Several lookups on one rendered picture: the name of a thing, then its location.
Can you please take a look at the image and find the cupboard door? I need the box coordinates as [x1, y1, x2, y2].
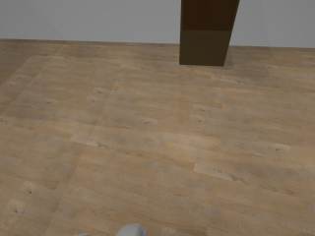
[182, 0, 237, 31]

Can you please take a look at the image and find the left robot thigh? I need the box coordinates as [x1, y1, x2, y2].
[115, 224, 147, 236]

